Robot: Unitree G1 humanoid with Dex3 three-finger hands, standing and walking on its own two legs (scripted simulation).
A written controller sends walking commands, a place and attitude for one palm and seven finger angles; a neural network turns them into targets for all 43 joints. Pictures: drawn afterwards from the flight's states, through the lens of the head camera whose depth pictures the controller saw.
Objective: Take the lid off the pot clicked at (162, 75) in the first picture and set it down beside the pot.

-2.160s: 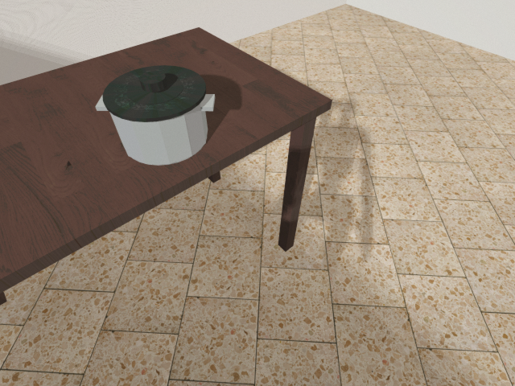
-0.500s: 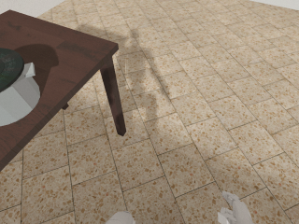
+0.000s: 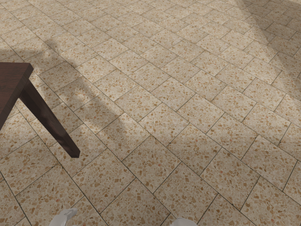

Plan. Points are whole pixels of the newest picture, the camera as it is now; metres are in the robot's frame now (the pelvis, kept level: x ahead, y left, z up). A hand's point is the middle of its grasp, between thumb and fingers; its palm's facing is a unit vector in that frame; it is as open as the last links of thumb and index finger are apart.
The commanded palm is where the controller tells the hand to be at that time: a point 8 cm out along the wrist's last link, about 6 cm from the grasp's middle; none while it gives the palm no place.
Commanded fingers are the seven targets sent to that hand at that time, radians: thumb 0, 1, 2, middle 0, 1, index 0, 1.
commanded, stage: walk to a spot facing it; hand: left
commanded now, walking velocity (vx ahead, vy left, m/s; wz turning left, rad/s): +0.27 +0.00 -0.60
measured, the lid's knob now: out of the picture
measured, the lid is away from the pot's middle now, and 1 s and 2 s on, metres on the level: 0.00 0.00 0.00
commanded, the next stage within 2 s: turn to face it in 1.02 s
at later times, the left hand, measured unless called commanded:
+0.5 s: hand (94, 219) +0.16 +0.17 -0.16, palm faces -0.17 -0.96 -0.23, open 7.4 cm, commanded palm none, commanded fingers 0.00 0.90 0.90 -0.20 -0.30 -0.20 -0.30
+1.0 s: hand (156, 112) +0.54 -0.01 -0.16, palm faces -0.62 -0.76 -0.21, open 7.4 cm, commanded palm none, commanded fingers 0.00 0.90 0.90 -0.20 -0.30 -0.20 -0.30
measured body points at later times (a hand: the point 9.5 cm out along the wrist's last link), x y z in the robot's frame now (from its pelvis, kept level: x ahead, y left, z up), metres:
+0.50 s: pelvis +0.14 -0.03 +0.00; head +0.16 -0.04 +0.45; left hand +0.17 +0.22 -0.14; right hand +0.21 -0.30 -0.12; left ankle +0.26 +0.08 -0.70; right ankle +0.01 -0.12 -0.74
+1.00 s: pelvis +0.32 -0.09 +0.00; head +0.36 -0.12 +0.44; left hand +0.58 +0.03 -0.14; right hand +0.12 -0.24 -0.14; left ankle +0.29 +0.07 -0.74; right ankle +0.37 -0.26 -0.70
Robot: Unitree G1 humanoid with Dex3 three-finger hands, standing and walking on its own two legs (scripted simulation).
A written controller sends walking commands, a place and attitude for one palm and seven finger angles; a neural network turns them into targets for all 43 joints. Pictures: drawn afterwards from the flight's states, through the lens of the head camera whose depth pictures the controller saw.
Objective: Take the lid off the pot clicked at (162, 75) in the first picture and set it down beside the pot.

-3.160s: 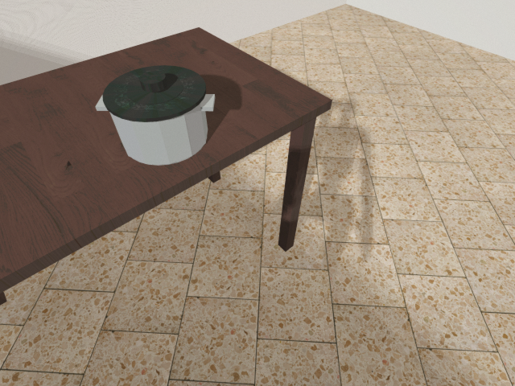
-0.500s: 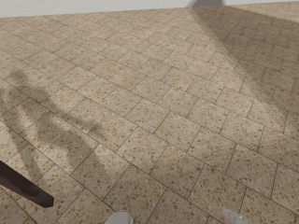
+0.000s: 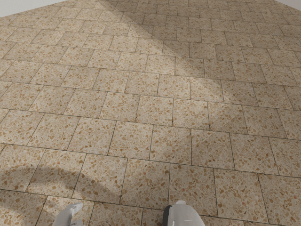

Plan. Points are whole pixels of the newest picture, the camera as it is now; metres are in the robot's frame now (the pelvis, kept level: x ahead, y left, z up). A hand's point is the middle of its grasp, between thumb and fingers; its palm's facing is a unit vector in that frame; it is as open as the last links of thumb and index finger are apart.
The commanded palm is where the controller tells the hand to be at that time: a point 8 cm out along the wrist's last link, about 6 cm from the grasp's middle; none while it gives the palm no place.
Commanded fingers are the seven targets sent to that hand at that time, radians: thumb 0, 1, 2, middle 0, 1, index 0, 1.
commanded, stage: walk to a spot facing it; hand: left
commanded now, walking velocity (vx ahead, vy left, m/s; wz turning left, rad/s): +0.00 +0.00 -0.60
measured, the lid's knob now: out of the picture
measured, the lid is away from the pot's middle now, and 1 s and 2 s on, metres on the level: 0.00 0.00 0.00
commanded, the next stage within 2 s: turn to face it in 0.02 s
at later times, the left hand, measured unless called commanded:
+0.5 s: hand (103, 199) +0.22 +0.15 -0.17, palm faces +0.09 -0.99 -0.14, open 7.4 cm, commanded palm none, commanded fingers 0.00 0.90 0.90 -0.20 -0.30 -0.20 -0.30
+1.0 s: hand out of the picture +0.13 +0.19 -0.15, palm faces +0.35 -0.89 -0.28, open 7.4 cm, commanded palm none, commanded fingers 0.00 0.90 0.90 -0.20 -0.30 -0.20 -0.30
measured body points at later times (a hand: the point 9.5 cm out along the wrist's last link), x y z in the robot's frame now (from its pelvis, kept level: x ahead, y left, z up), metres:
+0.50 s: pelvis +0.11 -0.02 +0.00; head +0.11 +0.01 +0.44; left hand +0.21 +0.20 -0.15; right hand +0.15 -0.25 -0.15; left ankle +0.13 +0.08 -0.72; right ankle +0.16 -0.10 -0.73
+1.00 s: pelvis +0.11 -0.04 +0.01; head +0.15 -0.03 +0.45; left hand +0.11 +0.24 -0.13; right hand +0.25 -0.28 -0.14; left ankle +0.13 +0.08 -0.73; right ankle +0.15 -0.19 -0.70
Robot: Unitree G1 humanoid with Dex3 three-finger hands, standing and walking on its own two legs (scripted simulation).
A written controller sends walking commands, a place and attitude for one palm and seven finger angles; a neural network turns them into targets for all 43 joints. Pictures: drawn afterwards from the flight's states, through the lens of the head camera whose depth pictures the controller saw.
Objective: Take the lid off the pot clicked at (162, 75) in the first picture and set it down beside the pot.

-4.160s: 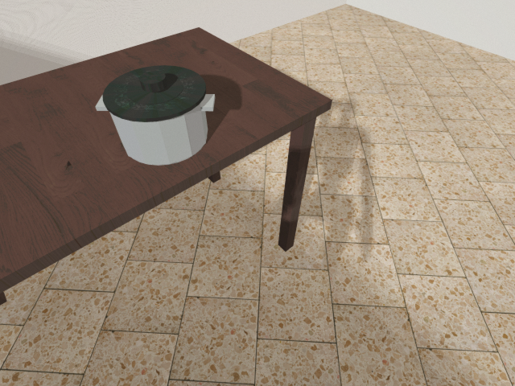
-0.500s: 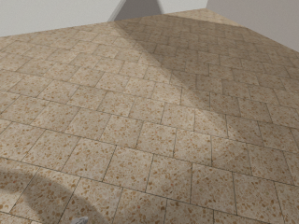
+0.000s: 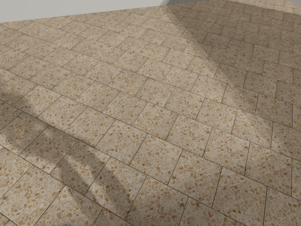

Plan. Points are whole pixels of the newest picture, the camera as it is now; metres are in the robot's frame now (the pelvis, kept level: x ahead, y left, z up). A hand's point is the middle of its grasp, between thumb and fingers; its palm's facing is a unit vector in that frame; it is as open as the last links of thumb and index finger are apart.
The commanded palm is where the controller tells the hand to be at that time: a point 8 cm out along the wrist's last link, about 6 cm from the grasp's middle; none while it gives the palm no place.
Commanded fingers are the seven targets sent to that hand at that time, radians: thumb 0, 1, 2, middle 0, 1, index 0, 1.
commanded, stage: turn to face it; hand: left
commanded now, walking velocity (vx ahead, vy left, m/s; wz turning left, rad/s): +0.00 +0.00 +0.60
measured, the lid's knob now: out of the picture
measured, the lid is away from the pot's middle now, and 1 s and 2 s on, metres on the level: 0.00 0.00 0.00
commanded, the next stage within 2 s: none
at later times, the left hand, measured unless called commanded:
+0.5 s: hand out of the picture -0.06 +0.16 -0.17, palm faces +0.36 -0.89 -0.26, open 7.4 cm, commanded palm none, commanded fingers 0.00 0.90 0.90 -0.20 -0.30 -0.20 -0.30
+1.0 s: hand out of the picture -0.01 +0.24 -0.15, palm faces +0.57 -0.78 -0.27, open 7.4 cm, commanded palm none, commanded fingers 0.00 0.90 0.90 -0.20 -0.30 -0.20 -0.30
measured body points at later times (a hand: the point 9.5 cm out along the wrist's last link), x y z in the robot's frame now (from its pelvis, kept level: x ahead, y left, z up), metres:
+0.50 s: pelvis -0.01 -0.03 +0.00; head +0.04 -0.01 +0.44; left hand -0.08 +0.21 -0.15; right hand +0.19 -0.24 -0.14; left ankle -0.05 +0.09 -0.71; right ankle +0.00 -0.14 -0.74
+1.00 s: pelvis +0.00 -0.01 +0.00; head +0.03 +0.02 +0.45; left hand -0.04 +0.28 -0.13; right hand +0.19 -0.20 -0.14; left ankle -0.05 +0.07 -0.74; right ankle +0.09 -0.14 -0.69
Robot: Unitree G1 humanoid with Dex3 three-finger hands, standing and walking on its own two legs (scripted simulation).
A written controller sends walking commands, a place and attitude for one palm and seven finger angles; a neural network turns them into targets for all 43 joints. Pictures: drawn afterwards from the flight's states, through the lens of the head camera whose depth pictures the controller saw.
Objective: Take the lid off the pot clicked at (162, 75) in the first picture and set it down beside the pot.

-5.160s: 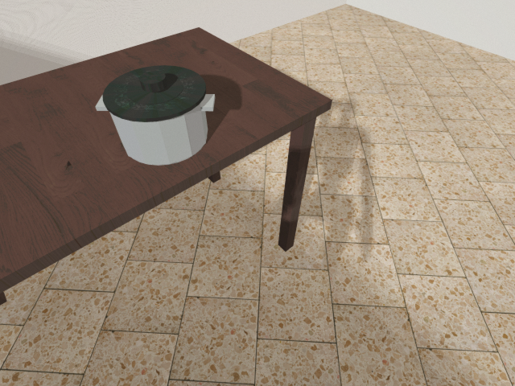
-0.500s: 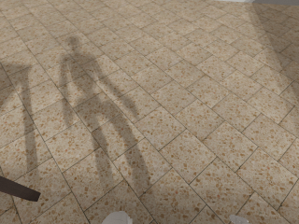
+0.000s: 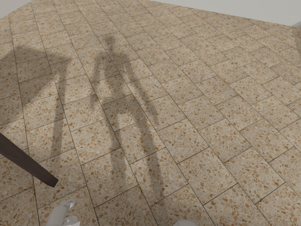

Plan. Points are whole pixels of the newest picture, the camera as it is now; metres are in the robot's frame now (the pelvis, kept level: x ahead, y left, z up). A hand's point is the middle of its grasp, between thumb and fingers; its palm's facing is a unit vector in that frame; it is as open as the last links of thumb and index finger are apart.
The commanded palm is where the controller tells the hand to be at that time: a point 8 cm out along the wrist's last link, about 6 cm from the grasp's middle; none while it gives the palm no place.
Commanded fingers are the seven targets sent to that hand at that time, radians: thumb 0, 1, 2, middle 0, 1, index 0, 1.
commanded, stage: turn to face it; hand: left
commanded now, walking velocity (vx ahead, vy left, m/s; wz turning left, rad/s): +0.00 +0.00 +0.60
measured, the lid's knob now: out of the picture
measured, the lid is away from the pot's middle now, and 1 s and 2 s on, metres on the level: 0.00 0.00 0.00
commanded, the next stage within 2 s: take the last steps up to it in 1.86 s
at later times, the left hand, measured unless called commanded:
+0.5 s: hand out of the picture -0.03 +0.18 -0.16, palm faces +0.34 -0.90 -0.28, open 7.4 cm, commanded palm none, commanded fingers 0.00 0.90 0.90 -0.20 -0.30 -0.20 -0.30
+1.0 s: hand out of the picture -0.04 +0.26 -0.16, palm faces +0.59 -0.76 -0.27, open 7.4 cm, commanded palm none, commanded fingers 0.00 0.90 0.90 -0.20 -0.30 -0.20 -0.30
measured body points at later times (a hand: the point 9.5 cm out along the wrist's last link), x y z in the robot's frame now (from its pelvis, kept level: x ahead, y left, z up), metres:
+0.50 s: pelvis -0.01 -0.03 +0.00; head +0.04 -0.02 +0.44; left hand -0.05 +0.22 -0.14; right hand +0.17 -0.26 -0.15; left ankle -0.05 +0.10 -0.69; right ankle +0.01 -0.14 -0.74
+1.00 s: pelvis +0.00 +0.01 +0.00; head +0.02 +0.05 +0.45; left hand -0.07 +0.30 -0.14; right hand +0.21 -0.16 -0.13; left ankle -0.05 +0.09 -0.74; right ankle +0.09 -0.13 -0.68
